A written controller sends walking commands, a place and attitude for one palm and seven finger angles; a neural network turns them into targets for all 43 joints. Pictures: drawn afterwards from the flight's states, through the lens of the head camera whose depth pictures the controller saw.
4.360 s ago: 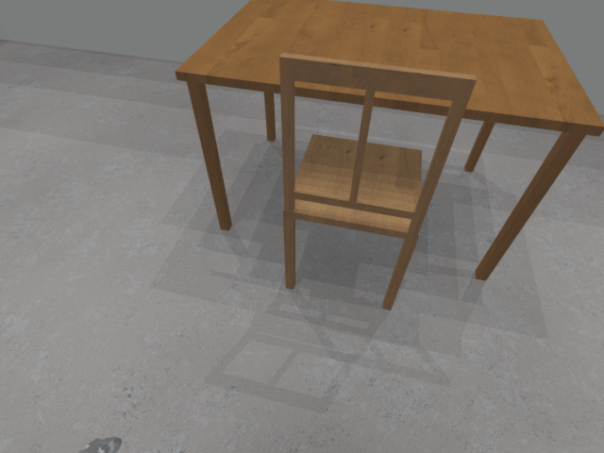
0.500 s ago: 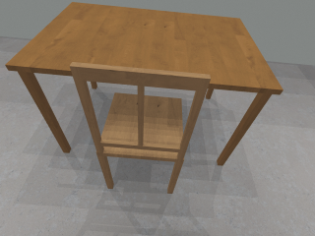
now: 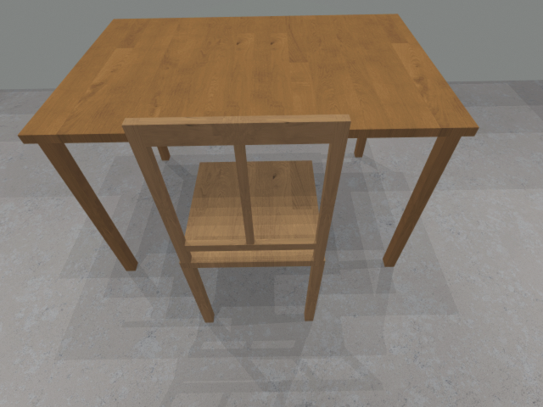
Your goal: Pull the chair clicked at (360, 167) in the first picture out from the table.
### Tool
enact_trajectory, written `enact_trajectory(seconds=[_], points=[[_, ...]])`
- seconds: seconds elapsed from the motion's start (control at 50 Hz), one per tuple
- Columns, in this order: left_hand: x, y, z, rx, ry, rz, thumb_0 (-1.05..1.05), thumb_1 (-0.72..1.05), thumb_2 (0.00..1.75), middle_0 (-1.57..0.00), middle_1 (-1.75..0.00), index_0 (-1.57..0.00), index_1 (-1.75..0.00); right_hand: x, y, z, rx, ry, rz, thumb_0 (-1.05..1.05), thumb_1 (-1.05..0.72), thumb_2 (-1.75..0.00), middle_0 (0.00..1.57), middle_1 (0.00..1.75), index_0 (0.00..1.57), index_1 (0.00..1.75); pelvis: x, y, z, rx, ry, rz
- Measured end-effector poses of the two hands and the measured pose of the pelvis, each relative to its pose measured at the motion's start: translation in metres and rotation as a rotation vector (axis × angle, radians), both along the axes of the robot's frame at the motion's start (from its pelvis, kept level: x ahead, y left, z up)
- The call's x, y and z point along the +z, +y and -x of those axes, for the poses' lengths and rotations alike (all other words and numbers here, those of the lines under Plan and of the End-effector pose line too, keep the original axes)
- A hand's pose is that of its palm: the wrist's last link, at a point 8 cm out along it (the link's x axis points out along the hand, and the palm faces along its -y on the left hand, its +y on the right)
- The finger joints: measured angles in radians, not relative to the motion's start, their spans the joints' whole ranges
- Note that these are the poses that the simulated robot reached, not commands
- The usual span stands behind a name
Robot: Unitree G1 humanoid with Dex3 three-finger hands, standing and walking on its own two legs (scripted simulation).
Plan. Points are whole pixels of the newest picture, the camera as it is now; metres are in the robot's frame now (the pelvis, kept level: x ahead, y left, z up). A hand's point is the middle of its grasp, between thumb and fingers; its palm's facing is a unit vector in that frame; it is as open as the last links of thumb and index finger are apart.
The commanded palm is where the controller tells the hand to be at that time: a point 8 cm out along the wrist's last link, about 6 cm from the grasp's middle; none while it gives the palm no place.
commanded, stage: come to a stop and stand still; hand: left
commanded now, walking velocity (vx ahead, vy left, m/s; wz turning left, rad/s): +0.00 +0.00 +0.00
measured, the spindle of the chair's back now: (245, 200) +0.55 +0.09 -0.08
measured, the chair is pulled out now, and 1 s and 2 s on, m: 0.00 0.00 0.00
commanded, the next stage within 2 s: look again from close up in 1.08 s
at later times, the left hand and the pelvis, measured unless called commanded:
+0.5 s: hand out of the picture -0.04 +0.12 -0.18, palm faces +0.06 -0.99 -0.15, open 7.4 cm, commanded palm none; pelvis +0.00 -0.03 +0.00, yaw +0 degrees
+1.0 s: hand out of the picture -0.01 +0.11 -0.18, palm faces +0.06 -0.98 -0.17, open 7.4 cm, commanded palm none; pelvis +0.02 -0.04 +0.00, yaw +0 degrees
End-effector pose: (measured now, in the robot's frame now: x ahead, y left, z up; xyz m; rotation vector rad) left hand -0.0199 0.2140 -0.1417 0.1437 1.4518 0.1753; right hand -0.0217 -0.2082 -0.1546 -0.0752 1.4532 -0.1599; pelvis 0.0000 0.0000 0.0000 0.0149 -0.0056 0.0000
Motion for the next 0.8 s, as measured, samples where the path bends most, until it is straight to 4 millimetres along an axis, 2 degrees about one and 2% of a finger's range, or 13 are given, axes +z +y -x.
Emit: enact_trajectory(seconds=[0.14, 0.32, 0.54, 0.8], points=[[-0.005, -0.018, -0.004, -0.016, -0.033, 0.020, 0.01, 0.92, 0.89, -0.20, -0.30, -0.20, -0.29, 0.002, -0.002, 0.019, -0.018, 0.020, -0.015, 0.00, -0.91, -0.90, 0.20, 0.29, 0.20, 0.30, 0.000, -0.013, 0.005, -0.005, -0.020, -0.001], [-0.008, -0.036, 0.009, 0.009, -0.012, 0.047, 0.01, 0.91, 0.89, -0.20, -0.30, -0.20, -0.29, 0.005, -0.017, 0.026, -0.007, 0.051, 0.009, 0.00, -0.91, -0.90, 0.19, 0.29, 0.20, 0.30, 0.000, -0.023, 0.005, 0.001, -0.016, 0.002], [-0.007, -0.049, 0.021, 0.033, 0.032, 0.051, 0.01, 0.91, 0.89, -0.20, -0.30, -0.20, -0.29, 0.004, -0.028, 0.000, 0.018, 0.014, 0.016, 0.00, -0.91, -0.90, 0.19, 0.29, 0.20, 0.30, 0.000, -0.032, -0.002, 0.004, -0.012, 0.000], [-0.007, -0.054, 0.009, 0.037, 0.029, 0.041, 0.01, 0.91, 0.89, -0.20, -0.30, -0.20, -0.29, 0.003, -0.043, -0.027, 0.039, -0.009, 0.039, 0.01, -0.92, -0.90, 0.19, 0.29, 0.20, 0.30, -0.001, -0.039, -0.014, 0.005, -0.009, -0.003]])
